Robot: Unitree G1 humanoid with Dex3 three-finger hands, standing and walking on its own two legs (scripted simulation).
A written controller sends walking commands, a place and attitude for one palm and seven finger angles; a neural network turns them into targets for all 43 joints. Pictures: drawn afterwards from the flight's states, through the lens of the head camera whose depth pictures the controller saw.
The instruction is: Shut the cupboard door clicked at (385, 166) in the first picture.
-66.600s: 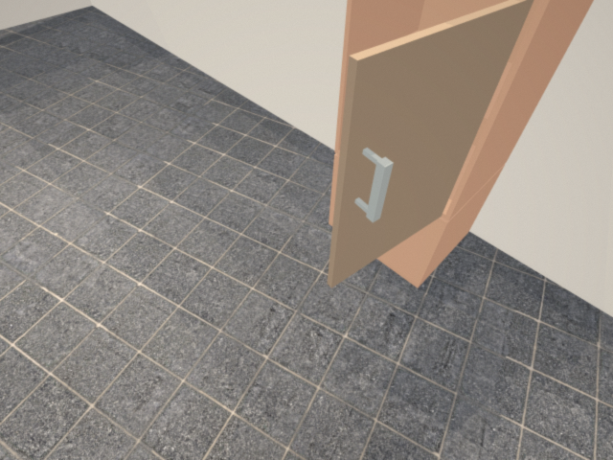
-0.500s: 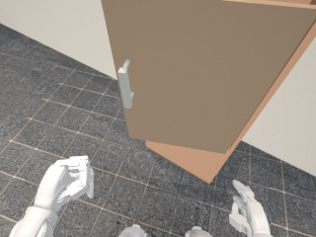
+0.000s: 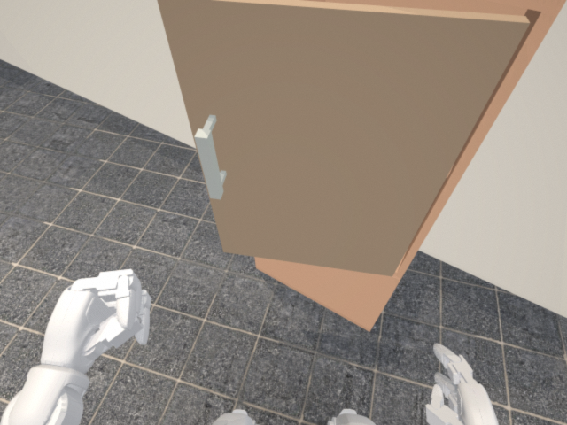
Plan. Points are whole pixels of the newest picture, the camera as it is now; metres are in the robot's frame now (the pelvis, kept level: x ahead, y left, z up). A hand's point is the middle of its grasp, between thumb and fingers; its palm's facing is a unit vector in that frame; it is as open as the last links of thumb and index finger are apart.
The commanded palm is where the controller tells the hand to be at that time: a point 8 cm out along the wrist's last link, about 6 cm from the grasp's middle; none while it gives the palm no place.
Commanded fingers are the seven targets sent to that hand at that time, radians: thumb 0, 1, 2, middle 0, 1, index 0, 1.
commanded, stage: raise the hand and make a fist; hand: left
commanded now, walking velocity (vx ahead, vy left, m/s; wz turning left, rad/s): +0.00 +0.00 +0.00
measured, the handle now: (213, 158) +0.51 +0.15 +0.07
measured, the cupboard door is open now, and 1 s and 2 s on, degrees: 22 22 20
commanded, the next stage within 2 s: bring the fist close to the handle in 0.06 s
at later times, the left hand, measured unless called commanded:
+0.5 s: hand (178, 286) +0.28 +0.16 +0.07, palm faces -0.19 -0.98 -0.02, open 3.1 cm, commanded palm +0.27 +0.22 +0.08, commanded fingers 0.00 0.90 0.90 -1.30 -1.50 -1.30 -1.50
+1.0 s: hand (199, 215) +0.38 +0.15 +0.08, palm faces -0.12 -0.99 -0.02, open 3.1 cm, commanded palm +0.37 +0.21 +0.08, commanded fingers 0.00 0.90 0.90 -1.30 -1.50 -1.30 -1.50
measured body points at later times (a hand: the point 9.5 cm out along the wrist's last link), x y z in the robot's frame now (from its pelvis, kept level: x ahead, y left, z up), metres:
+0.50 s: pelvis -0.01 +0.01 +0.00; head +0.05 +0.00 +0.45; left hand +0.28 +0.21 +0.07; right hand +0.16 -0.23 -0.08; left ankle +0.00 +0.12 -0.68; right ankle +0.03 -0.11 -0.68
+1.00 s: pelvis +0.00 +0.00 +0.00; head +0.07 +0.00 +0.45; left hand +0.39 +0.20 +0.08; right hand +0.13 -0.25 -0.10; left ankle +0.00 +0.12 -0.68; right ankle +0.03 -0.11 -0.68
